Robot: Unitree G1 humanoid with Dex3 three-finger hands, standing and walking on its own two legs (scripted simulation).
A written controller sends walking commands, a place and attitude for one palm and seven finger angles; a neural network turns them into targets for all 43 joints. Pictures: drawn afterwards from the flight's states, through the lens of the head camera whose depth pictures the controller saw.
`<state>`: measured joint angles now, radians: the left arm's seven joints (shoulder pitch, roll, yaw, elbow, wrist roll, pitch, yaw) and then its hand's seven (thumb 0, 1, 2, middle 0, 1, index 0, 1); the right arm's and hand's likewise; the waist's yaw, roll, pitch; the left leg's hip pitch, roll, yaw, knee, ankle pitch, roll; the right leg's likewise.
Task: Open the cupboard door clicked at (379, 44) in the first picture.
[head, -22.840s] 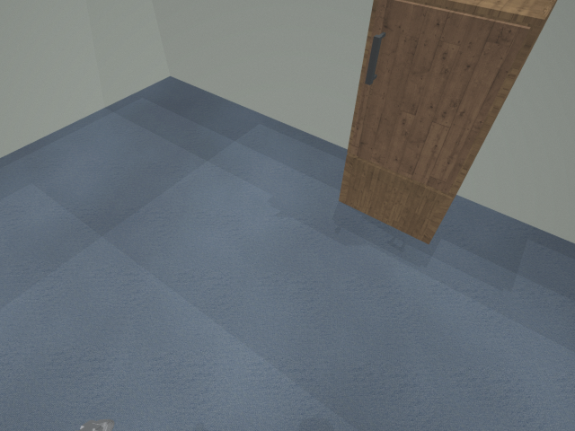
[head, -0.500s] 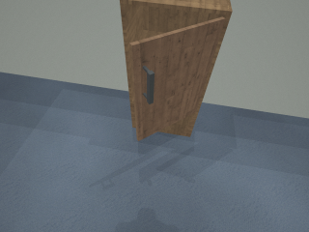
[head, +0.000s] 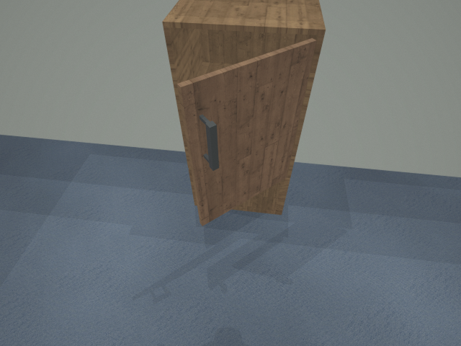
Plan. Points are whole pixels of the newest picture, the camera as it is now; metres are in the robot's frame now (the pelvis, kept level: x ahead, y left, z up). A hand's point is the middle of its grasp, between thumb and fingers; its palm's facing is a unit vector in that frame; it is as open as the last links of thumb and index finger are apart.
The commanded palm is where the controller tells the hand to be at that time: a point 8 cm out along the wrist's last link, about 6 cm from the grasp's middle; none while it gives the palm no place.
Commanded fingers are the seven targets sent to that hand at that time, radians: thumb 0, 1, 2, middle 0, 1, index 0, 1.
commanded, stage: let the arm hang, fingers relaxed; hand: left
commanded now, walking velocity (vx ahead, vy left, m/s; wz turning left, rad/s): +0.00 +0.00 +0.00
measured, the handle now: (208, 143) +0.61 +0.09 -0.03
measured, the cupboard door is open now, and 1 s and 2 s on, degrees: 42 42 42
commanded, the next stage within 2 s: look to check the result in 0.02 s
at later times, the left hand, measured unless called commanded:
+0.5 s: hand out of the picture +0.07 +0.22 -0.17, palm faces -0.01 -0.96 -0.29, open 7.4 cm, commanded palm none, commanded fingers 0.00 0.90 0.90 -0.20 -0.30 -0.20 -0.30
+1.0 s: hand out of the picture +0.08 +0.19 -0.18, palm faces -0.09 -0.96 -0.26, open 7.4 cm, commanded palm none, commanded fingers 0.00 0.90 0.90 -0.20 -0.30 -0.20 -0.30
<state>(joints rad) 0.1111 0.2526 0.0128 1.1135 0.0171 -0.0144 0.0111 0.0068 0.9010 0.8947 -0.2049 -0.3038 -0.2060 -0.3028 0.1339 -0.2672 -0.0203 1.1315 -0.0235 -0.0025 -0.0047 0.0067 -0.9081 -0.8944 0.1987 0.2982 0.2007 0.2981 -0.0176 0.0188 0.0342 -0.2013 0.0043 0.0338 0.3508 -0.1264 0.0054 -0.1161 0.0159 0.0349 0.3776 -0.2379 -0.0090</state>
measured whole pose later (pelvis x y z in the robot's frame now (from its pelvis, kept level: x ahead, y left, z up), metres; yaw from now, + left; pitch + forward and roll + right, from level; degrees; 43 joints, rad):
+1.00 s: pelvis +0.02 -0.02 -0.01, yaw -9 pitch +0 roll +2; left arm 0.20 0.22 0.07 1.04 0.02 0.07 0.00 0.01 0.90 0.89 -0.20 -0.30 -0.20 -0.30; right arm 0.15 -0.20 -0.05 1.02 -0.03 0.03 -0.03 0.01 -0.91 -0.89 0.20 0.30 0.20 0.30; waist 0.03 -0.02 0.10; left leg -0.23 0.06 0.18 0.51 -0.26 -0.01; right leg -0.29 0.03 0.05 0.74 -0.44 -0.02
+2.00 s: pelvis +0.01 -0.01 -0.02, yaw -45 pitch +1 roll +1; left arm 0.16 0.26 0.07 0.87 0.03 0.06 -0.01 0.01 0.90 0.89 -0.20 -0.30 -0.21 -0.30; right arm 0.20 -0.27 -0.06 0.89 -0.01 0.04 -0.02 0.01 -0.91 -0.89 0.20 0.30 0.20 0.30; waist -0.01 -0.03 0.11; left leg -0.40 0.05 0.06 0.85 -0.47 -0.06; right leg -0.37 0.02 0.10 0.61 -0.25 0.01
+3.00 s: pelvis +0.02 -0.19 -0.03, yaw -82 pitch +0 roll +0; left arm 0.06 0.26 0.07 0.89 0.03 0.01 -0.08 0.01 0.91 0.90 -0.20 -0.30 -0.20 -0.30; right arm 0.47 -0.20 -0.02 1.02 -0.03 -0.03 -0.01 0.01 -0.91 -0.89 0.20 0.30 0.20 0.30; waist -0.05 -0.02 0.09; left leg -0.06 0.19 0.26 0.60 -0.46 -0.09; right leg -0.43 -0.04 -0.12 0.61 -0.28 -0.07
